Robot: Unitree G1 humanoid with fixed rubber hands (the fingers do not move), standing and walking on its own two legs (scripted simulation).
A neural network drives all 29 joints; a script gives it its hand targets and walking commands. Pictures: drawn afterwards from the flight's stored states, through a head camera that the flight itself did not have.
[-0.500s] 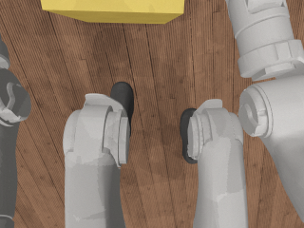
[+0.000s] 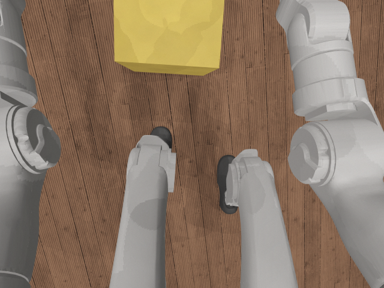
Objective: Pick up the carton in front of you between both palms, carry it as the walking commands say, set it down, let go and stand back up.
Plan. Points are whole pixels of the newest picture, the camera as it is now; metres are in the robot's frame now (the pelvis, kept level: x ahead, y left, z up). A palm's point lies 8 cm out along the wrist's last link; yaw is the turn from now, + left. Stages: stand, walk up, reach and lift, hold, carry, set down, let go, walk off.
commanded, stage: set down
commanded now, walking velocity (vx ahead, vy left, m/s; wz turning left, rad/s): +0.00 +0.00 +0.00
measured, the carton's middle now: (170, 27) +0.54 +0.14 -0.38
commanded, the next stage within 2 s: let go in 0.40 s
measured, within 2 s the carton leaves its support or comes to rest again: neither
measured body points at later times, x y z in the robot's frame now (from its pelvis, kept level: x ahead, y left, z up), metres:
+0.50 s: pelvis +0.02 +0.01 +0.13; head +0.35 +0.09 +0.44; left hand +0.53 +0.36 +0.03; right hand +0.59 -0.04 +0.03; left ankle +0.13 +0.11 -0.47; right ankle +0.08 -0.14 -0.47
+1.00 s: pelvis +0.07 +0.02 +0.23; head +0.28 +0.07 +0.63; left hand +0.36 +0.32 +0.12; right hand +0.44 -0.12 +0.12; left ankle +0.13 +0.11 -0.47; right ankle +0.08 -0.14 -0.47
